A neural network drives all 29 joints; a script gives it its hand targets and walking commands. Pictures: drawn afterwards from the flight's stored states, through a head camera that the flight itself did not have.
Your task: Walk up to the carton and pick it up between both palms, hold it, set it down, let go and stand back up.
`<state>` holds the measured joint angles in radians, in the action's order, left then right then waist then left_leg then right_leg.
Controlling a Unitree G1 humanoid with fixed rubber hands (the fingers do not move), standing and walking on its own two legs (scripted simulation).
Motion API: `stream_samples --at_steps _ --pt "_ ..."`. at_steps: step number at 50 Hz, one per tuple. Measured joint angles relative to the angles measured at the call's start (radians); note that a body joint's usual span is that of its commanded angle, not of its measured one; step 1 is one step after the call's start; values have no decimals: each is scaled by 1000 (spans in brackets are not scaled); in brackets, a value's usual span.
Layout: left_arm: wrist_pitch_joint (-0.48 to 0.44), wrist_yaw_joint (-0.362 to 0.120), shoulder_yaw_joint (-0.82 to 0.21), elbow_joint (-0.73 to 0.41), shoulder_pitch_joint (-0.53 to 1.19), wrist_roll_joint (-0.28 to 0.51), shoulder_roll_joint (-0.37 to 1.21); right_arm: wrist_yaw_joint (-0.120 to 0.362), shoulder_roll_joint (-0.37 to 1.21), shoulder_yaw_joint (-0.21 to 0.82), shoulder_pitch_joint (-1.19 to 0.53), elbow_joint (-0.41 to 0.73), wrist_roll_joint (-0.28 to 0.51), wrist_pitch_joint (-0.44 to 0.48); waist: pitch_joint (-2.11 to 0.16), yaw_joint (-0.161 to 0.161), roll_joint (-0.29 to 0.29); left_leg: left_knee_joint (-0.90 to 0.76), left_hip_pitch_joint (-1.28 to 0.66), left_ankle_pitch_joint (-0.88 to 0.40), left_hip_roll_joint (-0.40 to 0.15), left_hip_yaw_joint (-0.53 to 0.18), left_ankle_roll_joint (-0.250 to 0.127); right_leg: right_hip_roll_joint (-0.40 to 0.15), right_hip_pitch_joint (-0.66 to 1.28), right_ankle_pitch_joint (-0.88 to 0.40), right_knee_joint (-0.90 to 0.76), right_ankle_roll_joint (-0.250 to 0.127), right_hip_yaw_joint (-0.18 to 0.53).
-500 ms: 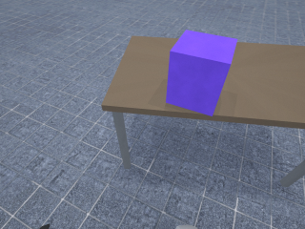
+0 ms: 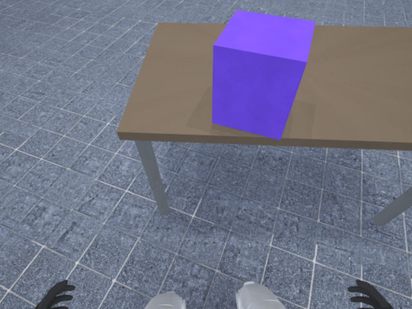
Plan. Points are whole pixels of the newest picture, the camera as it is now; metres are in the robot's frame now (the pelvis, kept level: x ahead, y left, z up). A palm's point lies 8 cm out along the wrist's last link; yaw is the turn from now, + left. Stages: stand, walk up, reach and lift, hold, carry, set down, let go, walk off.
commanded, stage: walk up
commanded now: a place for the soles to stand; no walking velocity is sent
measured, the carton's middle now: (259, 76) +0.68 -0.13 +0.05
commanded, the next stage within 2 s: none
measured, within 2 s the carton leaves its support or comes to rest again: neither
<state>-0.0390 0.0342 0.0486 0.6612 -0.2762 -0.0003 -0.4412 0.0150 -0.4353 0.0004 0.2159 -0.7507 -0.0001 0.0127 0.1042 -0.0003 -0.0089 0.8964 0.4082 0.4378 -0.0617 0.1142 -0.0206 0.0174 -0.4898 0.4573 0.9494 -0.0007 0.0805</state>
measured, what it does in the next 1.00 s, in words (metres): steps to the right: right foot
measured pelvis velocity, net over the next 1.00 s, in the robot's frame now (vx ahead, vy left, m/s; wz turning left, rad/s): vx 0.07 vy -0.09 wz -0.12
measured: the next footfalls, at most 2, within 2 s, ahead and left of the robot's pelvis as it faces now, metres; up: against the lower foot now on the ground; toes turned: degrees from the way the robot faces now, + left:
right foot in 1.00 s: +0.20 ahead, -0.24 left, +0.00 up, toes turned -8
left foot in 1.58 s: +0.39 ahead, +0.00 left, +0.00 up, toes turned -3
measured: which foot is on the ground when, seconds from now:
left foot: down 0.00-1.00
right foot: down 0.00-0.64, up 0.66-0.98, down 1.00-1.00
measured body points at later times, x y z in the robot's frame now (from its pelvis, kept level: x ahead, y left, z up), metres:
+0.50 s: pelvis -0.01 +0.00 +0.00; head +0.02 -0.01 +0.45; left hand +0.12 +0.33 -0.07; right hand +0.11 -0.32 -0.09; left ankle +0.03 +0.11 -0.69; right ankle +0.01 -0.12 -0.69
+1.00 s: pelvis +0.07 -0.09 +0.01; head +0.06 -0.10 +0.46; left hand +0.24 +0.23 -0.05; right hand +0.08 -0.45 -0.08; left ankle +0.03 +0.11 -0.69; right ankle +0.16 -0.23 -0.69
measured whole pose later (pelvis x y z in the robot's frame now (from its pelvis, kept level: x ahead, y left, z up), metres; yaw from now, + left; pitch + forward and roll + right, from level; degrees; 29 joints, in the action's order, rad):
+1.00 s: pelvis +0.07 -0.09 +0.01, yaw -7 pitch -3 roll +3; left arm -0.05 -0.06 0.05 0.68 -0.27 0.00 -0.49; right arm 0.02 -0.55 0.00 0.42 -0.78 0.00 0.08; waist 0.02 0.00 -0.02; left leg 0.75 0.19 0.50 -0.16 0.14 0.02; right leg -0.07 -0.51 0.31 0.81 -0.01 0.03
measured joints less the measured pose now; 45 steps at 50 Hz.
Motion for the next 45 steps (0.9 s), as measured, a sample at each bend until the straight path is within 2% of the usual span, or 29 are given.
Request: stream_samples --at_steps 2,4,8,10,14,15,17,18,23,25,27,32,34,37,41,45 --pt "2 0 0 0 0 0 3 1 1 0 0 0 0 0 -1 0 10 -1 0 0 -17 2 -3 20 -10 80 80 0 -15" --pt "2 0 0 -1 0 0 -5 1 0 0 -4 0 0 0 -3 -1 11 -4 8 -4 -31 4 -3 23 -7 88 106 0 -33" --pt "-7 0 0 2 -7 0 -10 2 -13 0 -24 0 0 -1 -3 -1 11 7 39 -8 -42 17 6 18 67 -24 -74 0 -40" --pt "-15 0 0 11 -13 0 5 2 -21 0 -44 0 0 -8 12 0 40 22 42 -2 -67 13 10 41 67 -27 -79 -5 -43" --pt "-23 0 0 11 -17 0 5 2 -20 0 -43 0 0 -18 6 -1 43 35 42 122 -24 -9 10 23 66 -28 -71 -12 -39" --pt "-25 0 0 11 -16 0 1 2 -22 0 -44 0 0 -18 6 -1 44 30 41 113 -18 -9 10 18 66 -28 -70 -12 -38" --pt "-25 0 0 11 -15 0 -6 2 -22 0 -46 0 0 -18 6 0 46 -8 34 -32 -11 -10 5 13 66 -25 -64 -12 -38" --pt "-25 0 0 11 -14 0 -7 2 -20 0 -46 0 0 -18 5 0 45 -11 32 -59 -10 -8 4 12 66 -25 -62 -12 -37" --pt "-23 0 0 11 -8 0 -8 3 -11 0 -48 0 0 -17 -4 0 39 -11 27 -20 -16 0 -3 15 66 11 -61 -12 -37" --pt "-23 0 0 14 -8 0 -8 3 -11 0 -49 0 0 -17 -6 0 39 -11 27 -20 -19 1 -2 18 68 -47 -77 -12 -36" --pt "-25 0 0 18 -10 0 -7 4 -11 0 -49 0 0 -17 -9 0 39 -11 26 -20 -20 1 -1 18 68 -47 -75 -12 -37" --pt "-26 0 0 20 -9 0 -9 8 -17 0 -49 0 0 -17 -14 0 40 -20 21 -32 -1 0 -1 6 68 -24 -64 -12 -32" --pt "-16 -10 0 21 -11 0 -9 8 -20 0 -27 0 0 10 -25 0 39 -21 13 -16 -3 3 -8 8 55 60 -9 -12 -31" --pt "-6 -32 0 20 -13 0 -12 2 -42 0 33 -3 0 44 -36 1 39 -47 -31 3 -25 16 -12 10 -2 70 133 -12 -31" --pt "-6 -60 0 20 8 0 -32 -8 -76 0 136 -22 0 69 -37 0 16 -116 -124 -5 -45 26 2 -41 -52 -14 143 -12 -29" --pt "-6 -84 0 20 27 0 -42 -7 -104 0 202 -31 0 72 -41 0 0 -156 -194 9 -69 27 14 -84 -66 -73 22 -12 -29"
